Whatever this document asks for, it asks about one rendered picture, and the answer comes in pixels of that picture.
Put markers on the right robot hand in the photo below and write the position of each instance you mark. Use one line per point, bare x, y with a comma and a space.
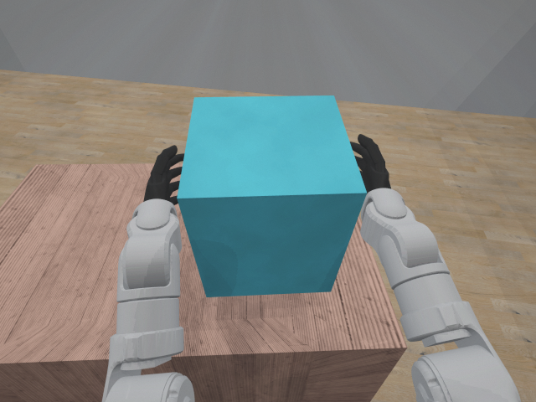
372, 164

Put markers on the pedestal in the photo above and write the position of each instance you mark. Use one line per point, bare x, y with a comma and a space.
62, 231

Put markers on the carton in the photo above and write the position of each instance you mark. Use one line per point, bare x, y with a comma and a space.
270, 192

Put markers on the right robot forearm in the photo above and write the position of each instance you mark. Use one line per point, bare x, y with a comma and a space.
433, 311

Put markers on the left robot hand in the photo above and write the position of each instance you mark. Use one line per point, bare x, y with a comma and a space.
158, 185

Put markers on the robot left upper arm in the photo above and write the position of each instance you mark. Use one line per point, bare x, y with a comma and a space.
166, 387

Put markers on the robot right upper arm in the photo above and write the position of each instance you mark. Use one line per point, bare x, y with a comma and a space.
469, 374

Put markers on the left robot forearm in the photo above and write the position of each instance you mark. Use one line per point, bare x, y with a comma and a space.
148, 284

